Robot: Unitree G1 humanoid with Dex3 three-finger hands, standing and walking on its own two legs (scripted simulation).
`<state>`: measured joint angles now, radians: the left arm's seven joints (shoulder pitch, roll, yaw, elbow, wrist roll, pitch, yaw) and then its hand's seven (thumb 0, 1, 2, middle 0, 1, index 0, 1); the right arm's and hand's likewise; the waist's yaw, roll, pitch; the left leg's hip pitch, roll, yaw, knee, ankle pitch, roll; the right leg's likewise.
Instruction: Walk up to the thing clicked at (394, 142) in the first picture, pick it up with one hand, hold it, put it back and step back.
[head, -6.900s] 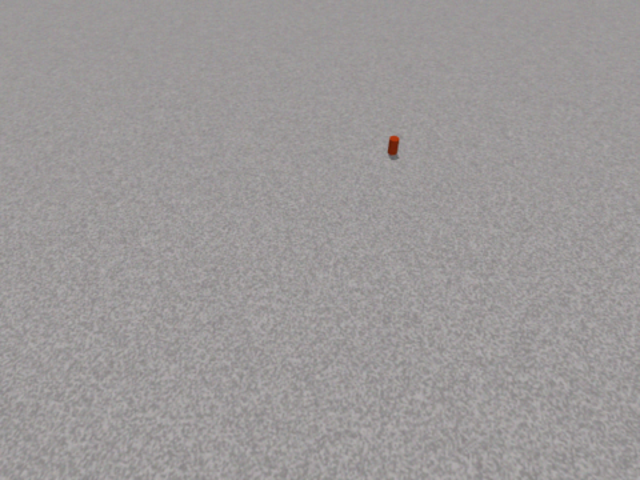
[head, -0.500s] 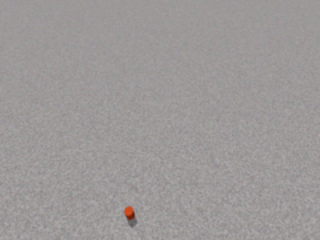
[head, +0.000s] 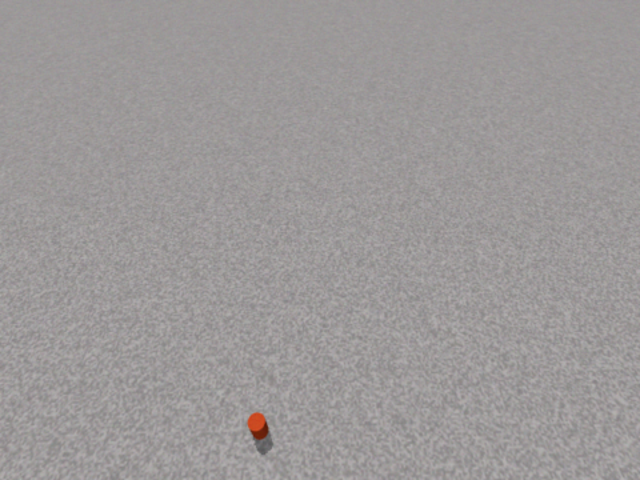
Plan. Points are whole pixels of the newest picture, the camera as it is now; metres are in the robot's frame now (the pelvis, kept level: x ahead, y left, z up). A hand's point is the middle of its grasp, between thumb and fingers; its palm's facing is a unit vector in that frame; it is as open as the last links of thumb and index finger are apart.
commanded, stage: stand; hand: left
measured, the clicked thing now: (258, 426) +0.38 +0.22 -0.74
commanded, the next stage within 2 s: walk up in 1.62 s
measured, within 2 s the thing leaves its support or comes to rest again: neither
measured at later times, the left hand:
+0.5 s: hand out of the picture +0.08 +0.25 -0.15, palm faces -0.03 -0.94 -0.35, open 7.4 cm
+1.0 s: hand out of the picture +0.09 +0.25 -0.15, palm faces -0.04 -0.94 -0.35, open 7.4 cm
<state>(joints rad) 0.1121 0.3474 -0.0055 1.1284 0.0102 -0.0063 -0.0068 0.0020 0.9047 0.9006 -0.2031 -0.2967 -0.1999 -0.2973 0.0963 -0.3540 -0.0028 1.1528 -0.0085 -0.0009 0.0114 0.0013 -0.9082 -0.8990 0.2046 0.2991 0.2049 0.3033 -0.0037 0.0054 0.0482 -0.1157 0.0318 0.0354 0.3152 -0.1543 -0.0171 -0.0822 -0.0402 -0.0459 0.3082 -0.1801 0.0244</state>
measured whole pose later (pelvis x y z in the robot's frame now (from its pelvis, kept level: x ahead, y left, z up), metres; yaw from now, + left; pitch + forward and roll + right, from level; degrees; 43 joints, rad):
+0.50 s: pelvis +0.01 +0.00 +0.00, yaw +0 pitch -2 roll +0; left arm 0.12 0.35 -0.01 1.12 0.01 -0.01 -0.01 0.00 0.90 0.90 -0.20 -0.30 -0.20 -0.30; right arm 0.09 -0.36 0.00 1.15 -0.01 0.00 0.01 0.00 -0.91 -0.90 0.20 0.30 0.21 0.30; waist 0.00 0.01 0.05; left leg -0.11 0.03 0.04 0.31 -0.16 -0.02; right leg -0.08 -0.04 -0.04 0.31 -0.19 0.02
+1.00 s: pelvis +0.01 +0.00 +0.00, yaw +0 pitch -2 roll +0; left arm 0.12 0.35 -0.01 1.12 0.01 -0.01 0.00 0.00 0.90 0.90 -0.20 -0.30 -0.20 -0.30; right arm 0.10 -0.36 0.00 1.14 -0.01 0.00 0.01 0.00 -0.91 -0.90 0.20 0.30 0.21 0.30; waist 0.00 0.01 0.04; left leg -0.10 0.04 0.04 0.31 -0.17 -0.02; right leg -0.07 -0.03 -0.04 0.31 -0.19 0.02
